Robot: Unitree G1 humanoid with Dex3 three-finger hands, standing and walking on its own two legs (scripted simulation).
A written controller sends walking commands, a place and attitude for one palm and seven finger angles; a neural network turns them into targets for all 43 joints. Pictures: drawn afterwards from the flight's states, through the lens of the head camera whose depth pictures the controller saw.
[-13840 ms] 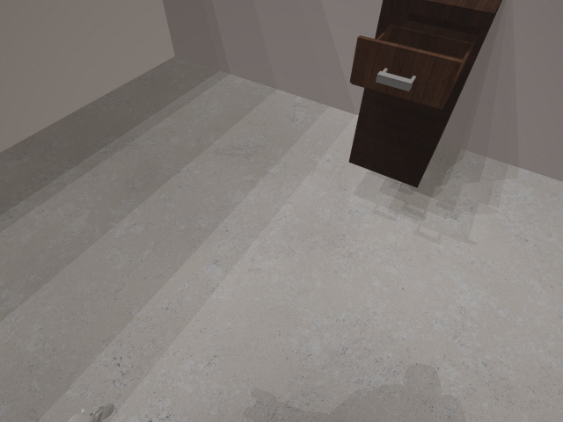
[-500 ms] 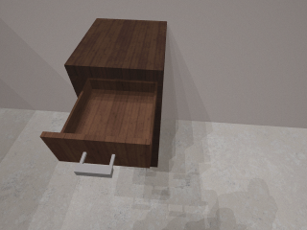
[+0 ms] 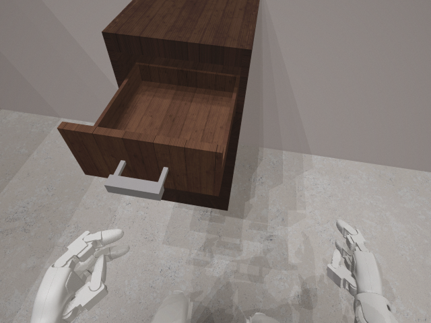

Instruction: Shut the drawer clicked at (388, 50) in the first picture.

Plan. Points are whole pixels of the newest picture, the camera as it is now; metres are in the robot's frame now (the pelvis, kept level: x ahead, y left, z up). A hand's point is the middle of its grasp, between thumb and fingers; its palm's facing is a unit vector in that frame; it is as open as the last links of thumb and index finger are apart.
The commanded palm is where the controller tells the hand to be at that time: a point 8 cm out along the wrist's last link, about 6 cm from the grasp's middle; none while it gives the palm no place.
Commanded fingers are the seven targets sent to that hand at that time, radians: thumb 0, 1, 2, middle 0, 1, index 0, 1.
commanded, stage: raise the hand and make a fist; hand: left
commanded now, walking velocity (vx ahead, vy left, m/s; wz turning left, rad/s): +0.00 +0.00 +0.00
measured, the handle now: (139, 178) +0.38 +0.21 +0.01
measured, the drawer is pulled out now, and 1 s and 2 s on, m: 0.30 0.30 0.30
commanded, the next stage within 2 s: bring the fist close to the handle in 1.40 s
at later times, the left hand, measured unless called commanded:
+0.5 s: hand (103, 257) +0.20 +0.20 +0.07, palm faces -0.06 -1.00 -0.03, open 3.3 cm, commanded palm +0.17 +0.25 +0.09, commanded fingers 0.00 0.90 0.90 -1.22 -1.40 -1.22 -1.40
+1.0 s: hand (103, 248) +0.20 +0.19 +0.11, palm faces -0.05 -1.00 -0.05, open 3.2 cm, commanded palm +0.17 +0.25 +0.12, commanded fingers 0.00 0.90 0.90 -1.40 -1.60 -1.40 -1.60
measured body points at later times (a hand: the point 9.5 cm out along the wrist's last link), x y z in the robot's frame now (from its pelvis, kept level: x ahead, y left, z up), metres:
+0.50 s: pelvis +0.00 +0.03 +0.02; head +0.05 +0.04 +0.47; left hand +0.20 +0.25 +0.08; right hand +0.15 -0.22 -0.06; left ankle +0.06 +0.14 -0.65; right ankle +0.00 -0.09 -0.65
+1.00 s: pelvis +0.02 +0.03 +0.03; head +0.05 +0.04 +0.48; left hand +0.20 +0.24 +0.11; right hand +0.22 -0.18 -0.03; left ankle +0.06 +0.14 -0.65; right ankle +0.00 -0.09 -0.65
